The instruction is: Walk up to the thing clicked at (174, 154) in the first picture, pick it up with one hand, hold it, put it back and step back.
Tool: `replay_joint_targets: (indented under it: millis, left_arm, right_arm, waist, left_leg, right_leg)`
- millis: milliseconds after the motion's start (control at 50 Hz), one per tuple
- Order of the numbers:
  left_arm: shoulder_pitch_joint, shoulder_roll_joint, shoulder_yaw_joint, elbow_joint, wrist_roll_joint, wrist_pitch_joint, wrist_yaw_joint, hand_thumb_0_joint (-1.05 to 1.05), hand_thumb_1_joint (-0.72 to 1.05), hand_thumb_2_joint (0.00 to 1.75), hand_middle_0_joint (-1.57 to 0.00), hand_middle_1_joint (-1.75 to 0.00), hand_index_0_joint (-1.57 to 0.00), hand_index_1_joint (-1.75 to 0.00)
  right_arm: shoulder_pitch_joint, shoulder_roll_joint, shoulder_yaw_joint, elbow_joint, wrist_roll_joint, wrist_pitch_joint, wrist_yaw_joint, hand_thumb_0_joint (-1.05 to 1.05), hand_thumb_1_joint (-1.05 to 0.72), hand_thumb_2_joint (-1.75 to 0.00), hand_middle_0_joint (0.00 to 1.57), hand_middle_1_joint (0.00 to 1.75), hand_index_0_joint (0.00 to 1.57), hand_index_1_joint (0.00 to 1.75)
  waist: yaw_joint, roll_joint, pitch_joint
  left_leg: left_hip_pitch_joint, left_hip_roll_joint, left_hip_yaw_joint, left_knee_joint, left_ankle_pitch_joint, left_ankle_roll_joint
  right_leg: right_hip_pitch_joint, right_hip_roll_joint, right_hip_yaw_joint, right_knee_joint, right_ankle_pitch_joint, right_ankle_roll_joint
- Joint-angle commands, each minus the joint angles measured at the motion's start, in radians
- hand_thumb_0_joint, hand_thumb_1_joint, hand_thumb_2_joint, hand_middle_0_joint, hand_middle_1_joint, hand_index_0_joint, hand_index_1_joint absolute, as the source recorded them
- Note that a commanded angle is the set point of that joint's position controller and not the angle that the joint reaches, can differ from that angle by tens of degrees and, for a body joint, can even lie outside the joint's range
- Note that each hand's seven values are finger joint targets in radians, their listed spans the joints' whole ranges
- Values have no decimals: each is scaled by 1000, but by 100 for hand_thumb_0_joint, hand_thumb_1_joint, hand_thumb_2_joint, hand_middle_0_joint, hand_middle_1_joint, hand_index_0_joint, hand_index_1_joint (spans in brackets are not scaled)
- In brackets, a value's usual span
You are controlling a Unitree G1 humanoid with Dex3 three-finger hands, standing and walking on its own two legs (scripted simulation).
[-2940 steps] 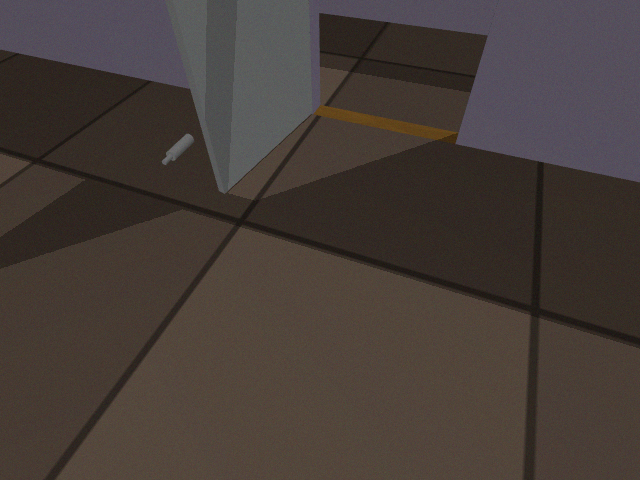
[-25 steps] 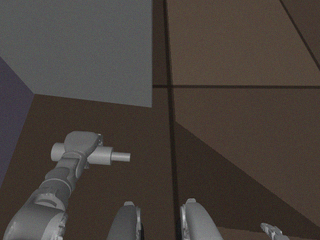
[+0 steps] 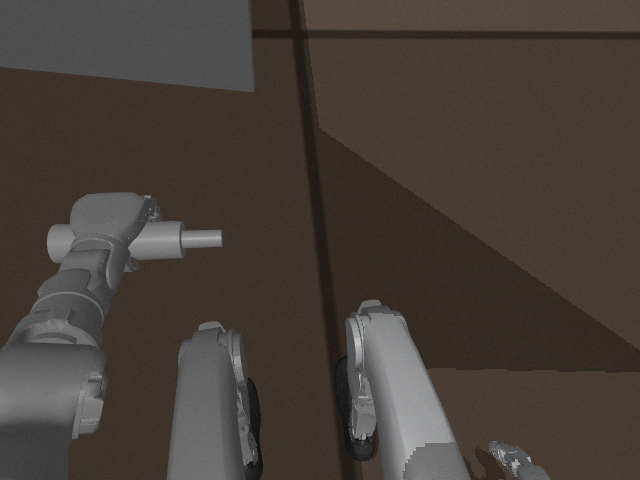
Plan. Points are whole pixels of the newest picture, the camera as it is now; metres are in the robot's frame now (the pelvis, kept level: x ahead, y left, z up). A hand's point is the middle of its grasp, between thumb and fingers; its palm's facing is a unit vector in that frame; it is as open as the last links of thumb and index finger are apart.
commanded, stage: crouch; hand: left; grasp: from above
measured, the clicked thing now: (142, 240) +0.44 +0.22 -0.19
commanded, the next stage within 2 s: lower in 0.92 s
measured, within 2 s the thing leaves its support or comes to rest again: neither
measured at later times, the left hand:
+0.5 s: hand (144, 240) +0.46 +0.24 -0.27, palm faces -0.49 -0.01 -0.87, open 8.7 cm
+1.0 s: hand (152, 240) +0.48 +0.24 -0.32, palm faces -0.48 +0.00 -0.88, open 8.7 cm
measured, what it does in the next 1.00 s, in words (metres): lowers itself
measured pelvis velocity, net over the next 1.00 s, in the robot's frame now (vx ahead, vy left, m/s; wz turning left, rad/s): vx -0.01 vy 0.00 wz -0.07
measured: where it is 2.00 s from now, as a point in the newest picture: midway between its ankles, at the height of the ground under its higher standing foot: (302, 436)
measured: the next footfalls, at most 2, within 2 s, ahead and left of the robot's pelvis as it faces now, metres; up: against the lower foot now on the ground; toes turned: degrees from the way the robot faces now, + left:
none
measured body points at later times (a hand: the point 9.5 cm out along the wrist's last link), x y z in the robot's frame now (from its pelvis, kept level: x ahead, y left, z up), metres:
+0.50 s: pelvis +0.00 +0.00 -0.08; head +0.25 +0.04 +0.29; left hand +0.48 +0.24 -0.22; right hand +0.03 -0.28 -0.19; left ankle +0.07 +0.11 -0.45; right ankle +0.08 -0.13 -0.45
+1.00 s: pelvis -0.01 +0.00 -0.13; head +0.25 +0.04 +0.23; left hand +0.50 +0.24 -0.27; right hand +0.00 -0.28 -0.23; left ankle +0.07 +0.11 -0.45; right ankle +0.08 -0.13 -0.45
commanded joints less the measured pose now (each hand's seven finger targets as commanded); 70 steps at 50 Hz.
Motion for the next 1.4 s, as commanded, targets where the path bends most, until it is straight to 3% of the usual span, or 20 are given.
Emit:
replay_joint_targets:
  millis: [0, 20, 40, 100, 260, 300, 380, 400, 460, 560, 860, 900, 940, 980, 1120, 1180, 1200, 1240, 1320, 1380]
  left_arm:
    - [-444, 298, 74, -213, 11, -20, 88, 0, 74, 62, -103, -55, -108, -51]
    - [-465, 303, 78, -211, 14, -21, 93, 0, 76, 61, -103, -55, -108, -50]
    - [-470, 307, 80, -211, 21, -22, 97, 0, 77, 62, -106, -54, -110, -50]
    - [-474, 320, 88, -164, 35, -17, 106, 0, 78, 61, -107, -54, -111, -49]
    - [-470, 322, 94, -121, 28, -5, 93, 0, 80, 63, -108, -56, -113, -52]
    - [-503, 337, 99, -107, 25, -8, 90, 0, 80, 63, -106, -59, -112, -54]
    - [-509, 367, 112, -82, 31, -25, 80, 0, 79, 63, -104, -62, -111, -56]
    - [-505, 361, 107, -76, 30, -29, 82, 0, 78, 61, -103, -61, -110, -55]
    - [-534, 365, 102, -77, 41, -42, 77, 0, 79, 63, -104, -63, -110, -57]
    - [-563, 432, 126, -52, 55, -54, 91, 0, 85, 64, -107, -66, -114, -59]
    - [-590, 510, 143, 21, 64, -47, 114, 0, 81, 64, -106, -63, -112, -58]
    - [-591, 484, 123, 27, 61, -47, 104, 0, 82, 64, -107, -64, -113, -59]
    - [-585, 517, 136, 17, 55, -48, 103, 0, 82, 61, -107, -62, -113, -56]
    - [-573, 506, 130, 1, 45, -49, 98, 0, 81, 63, -109, -61, -113, -56]
    - [-569, 482, 102, 35, 49, -56, 77, 0, 75, 62, -108, -58, -111, -55]
    - [-563, 489, 108, 39, 38, -66, 87, 0, 76, 63, -110, -57, -112, -55]
    - [-605, 526, 129, -1, 42, -79, 92, 0, 76, 61, -109, -57, -112, -54]
    - [-540, 530, 130, 25, 53, -89, 99, 0, 76, 61, -109, -57, -112, -54]
    - [-540, 554, 155, -6, 66, -102, 137, 0, 75, 58, -106, -56, -110, -52]
    - [-562, 567, 163, 3, 87, -95, 164, 0, 77, 60, -109, -57, -112, -53]
  right_arm:
    - [213, -222, -76, -26, -16, -25, 11, 0, -89, -90, 20, 30, 20, 30]
    - [216, -227, -77, -19, -20, -28, 15, 0, -89, -90, 20, 30, 20, 30]
    - [220, -222, -74, -19, -25, -28, 24, 0, -89, -90, 20, 30, 20, 30]
    - [220, -229, -76, -21, -31, -27, 37, 0, -89, -90, 20, 30, 20, 30]
    - [216, -242, -75, -37, -39, -25, 71, 0, -90, -90, 20, 30, 20, 30]
    - [220, -246, -72, -38, -40, -28, 75, 0, -90, -90, 20, 30, 20, 30]
    - [229, -247, -62, -32, -44, -29, 85, 0, -90, -90, 20, 30, 20, 30]
    - [220, -250, -63, -33, -43, -28, 84, 0, -90, -90, 20, 30, 20, 30]
    - [227, -252, -61, -29, -45, -27, 89, 0, -90, -90, 20, 30, 20, 30]
    - [230, -266, -47, -25, -52, -26, 96, 0, -90, -90, 20, 30, 20, 30]
    - [210, -289, -5, -13, -65, -35, 93, 0, -90, -90, 20, 30, 20, 30]
    - [218, -287, 3, -14, -69, -36, 96, 0, -90, -90, 20, 30, 20, 30]
    - [207, -292, 3, -18, -64, -34, 95, 0, -90, -90, 20, 30, 20, 30]
    - [204, -292, 1, -21, -63, -34, 96, 0, -90, -90, 20, 30, 20, 30]
    - [220, -297, 21, -14, -68, -29, 108, 0, -91, -90, 20, 30, 20, 30]
    - [214, -300, 30, -13, -74, -35, 112, 0, -91, -90, 20, 30, 20, 30]
    - [215, -307, 27, -7, -79, -37, 115, 0, -91, -90, 20, 30, 20, 30]
    - [201, -308, 30, -17, -79, -36, 117, 0, -91, -90, 20, 30, 20, 30]
    - [175, -313, 27, -23, -85, -34, 117, 0, -90, -90, 20, 30, 20, 30]
    - [176, -315, 30, -19, -96, -38, 123, 0, -90, -90, 20, 30, 20, 30]
  waist:
    - [-10, 215, -760]
    - [-22, 224, -755]
    - [-9, 251, -760]
    - [-21, 272, -734]
    - [-26, 260, -708]
    - [-46, 247, -691]
    - [-54, 239, -654]
    - [-45, 234, -660]
    - [-58, 262, -666]
    - [-63, 263, -656]
    - [-79, 284, -594]
    - [-95, 281, -586]
    - [-82, 270, -588]
    - [-76, 302, -601]
    - [-112, 264, -544]
    - [-110, 261, -537]
    - [-117, 292, -544]
    - [-103, 304, -558]
    - [-95, 347, -577]
    - [-120, 355, -558]
  left_leg:
    - [591, -29, -33, -148, 293, -20]
    - [589, -25, -44, -137, 308, -26]
    - [601, -25, -36, -120, 339, -25]
    - [576, -21, -43, -89, 349, -30]
    - [500, -17, -39, -8, 346, -24]
    - [461, -16, -39, 12, 323, -21]
    - [383, -19, -33, 42, 284, -19]
    - [375, -19, -31, 51, 274, -17]
    - [384, -17, -36, 70, 269, -20]
    - [310, -21, -25, 104, 227, -15]
    - [205, -21, -24, 179, 152, -10]
    - [199, -19, -23, 195, 159, -8]
    - [177, -19, -24, 197, 156, -6]
    - [197, -18, -29, 192, 162, -13]
    - [160, -16, -38, 243, 221, -8]
    - [157, -13, -37, 270, 233, -6]
    - [159, -13, -41, 272, 235, -12]
    - [163, -13, -42, 273, 238, -14]
    - [193, -11, -49, 272, 225, -21]
    - [183, -8, -45, 299, 220, -16]
  right_leg:
    - [260, 31, -11, -152, 243, -47]
    - [232, 28, -17, -129, 247, -47]
    - [232, 32, -15, -118, 264, -50]
    - [175, 30, -26, -77, 260, -51]
    - [135, 39, -40, -6, 261, -48]
    - [124, 36, -41, 6, 261, -44]
    - [123, 35, -40, 37, 250, -42]
    - [105, 41, -43, 43, 244, -42]
    - [75, 42, -47, 69, 234, -45]
    - [81, 43, -52, 103, 227, -43]
    - [1, 47, -74, 172, 178, -44]
    - [20, 51, -76, 169, 191, -40]
    - [25, 53, -77, 175, 190, -40]
    - [12, 52, -81, 192, 189, -45]
    - [23, 57, -93, 211, 247, -35]
    - [22, 58, -94, 224, 261, -32]
    - [9, 57, -100, 243, 257, -37]
    - [16, 62, -105, 252, 259, -37]
    - [-20, 67, -115, 276, 240, -43]
    - [-31, 67, -117, 284, 248, -40]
